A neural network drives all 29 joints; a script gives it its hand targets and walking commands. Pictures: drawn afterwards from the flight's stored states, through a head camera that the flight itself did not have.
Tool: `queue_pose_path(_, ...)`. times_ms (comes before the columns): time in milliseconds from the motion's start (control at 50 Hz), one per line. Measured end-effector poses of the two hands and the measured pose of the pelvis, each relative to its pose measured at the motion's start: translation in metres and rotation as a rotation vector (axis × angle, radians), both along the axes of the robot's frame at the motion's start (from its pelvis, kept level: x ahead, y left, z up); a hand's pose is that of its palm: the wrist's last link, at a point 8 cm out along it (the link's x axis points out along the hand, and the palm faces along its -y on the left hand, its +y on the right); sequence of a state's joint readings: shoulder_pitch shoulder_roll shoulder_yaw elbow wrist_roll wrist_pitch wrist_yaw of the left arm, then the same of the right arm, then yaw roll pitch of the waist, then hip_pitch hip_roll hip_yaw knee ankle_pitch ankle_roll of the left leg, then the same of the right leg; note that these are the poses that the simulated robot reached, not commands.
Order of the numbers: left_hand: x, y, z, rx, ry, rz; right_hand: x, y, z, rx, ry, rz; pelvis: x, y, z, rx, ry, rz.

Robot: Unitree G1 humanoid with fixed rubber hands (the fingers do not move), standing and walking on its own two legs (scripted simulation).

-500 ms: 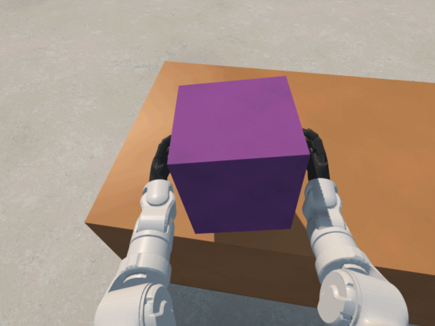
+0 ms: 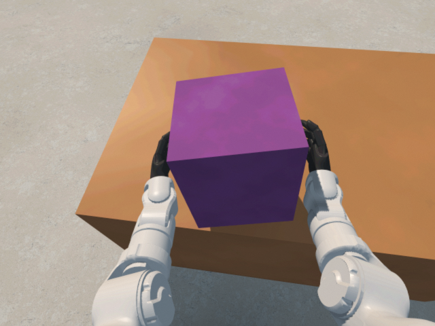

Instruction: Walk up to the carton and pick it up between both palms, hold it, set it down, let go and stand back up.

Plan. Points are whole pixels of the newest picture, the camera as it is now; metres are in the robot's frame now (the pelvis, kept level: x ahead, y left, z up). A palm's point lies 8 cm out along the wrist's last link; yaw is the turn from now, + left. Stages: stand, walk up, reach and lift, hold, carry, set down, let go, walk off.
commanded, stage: set down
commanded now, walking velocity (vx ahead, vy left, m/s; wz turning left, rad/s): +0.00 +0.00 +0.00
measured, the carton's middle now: (237, 154) +0.45 -0.03 +0.00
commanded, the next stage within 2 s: none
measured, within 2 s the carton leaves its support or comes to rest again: rests again in 1.28 s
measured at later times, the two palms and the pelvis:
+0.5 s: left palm (172, 175) +0.42 +0.11 -0.02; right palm (315, 171) +0.41 -0.19 -0.02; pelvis +0.00 +0.00 -0.01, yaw -1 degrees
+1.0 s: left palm (173, 176) +0.42 +0.11 -0.03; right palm (315, 175) +0.40 -0.19 -0.03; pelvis -0.01 +0.01 -0.01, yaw -2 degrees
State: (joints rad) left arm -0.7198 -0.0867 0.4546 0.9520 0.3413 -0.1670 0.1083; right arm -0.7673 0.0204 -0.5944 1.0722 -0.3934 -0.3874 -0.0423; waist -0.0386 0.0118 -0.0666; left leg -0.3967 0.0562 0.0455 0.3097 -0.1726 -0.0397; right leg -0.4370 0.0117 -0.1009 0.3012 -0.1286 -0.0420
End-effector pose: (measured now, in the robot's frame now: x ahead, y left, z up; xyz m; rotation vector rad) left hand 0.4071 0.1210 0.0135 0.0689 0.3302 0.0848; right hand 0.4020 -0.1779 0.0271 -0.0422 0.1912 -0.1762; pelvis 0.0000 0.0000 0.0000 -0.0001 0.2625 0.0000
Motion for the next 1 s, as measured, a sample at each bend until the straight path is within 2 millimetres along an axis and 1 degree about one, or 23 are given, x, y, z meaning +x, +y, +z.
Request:
queue_pose_path(140,0.000,-0.006,-0.016,-0.011,0.025,-0.003,-0.001,-0.006,-0.014,-0.008,0.029,-0.005,-0.001,-0.002,-0.002,0.005,0.041,-0.010)
queue_pose_path(300,0.002,-0.006,-0.033,-0.008,0.025,0.003,0.003,-0.007,-0.030,-0.011,0.040,0.003,-0.001,-0.002,-0.005,0.007,0.118,-0.016)
queue_pose_path(440,0.010,-0.011,-0.035,-0.026,-0.005,-0.004,0.006,-0.010,-0.041,-0.015,0.047,0.009,-0.001,-0.001,-0.007,0.005,0.162,-0.024)
queue_pose_path(580,0.014,-0.016,-0.038,-0.033,-0.031,-0.003,0.006,-0.015,-0.051,-0.013,0.056,-0.001,-0.001,0.000,-0.009,0.003,0.189,-0.027)
queue_pose_path(1000,0.013,-0.014,-0.041,-0.037,-0.057,-0.007,0.002,-0.014,-0.054,0.004,0.052,-0.014,-0.011,0.006,-0.012,0.008,0.204,-0.043)
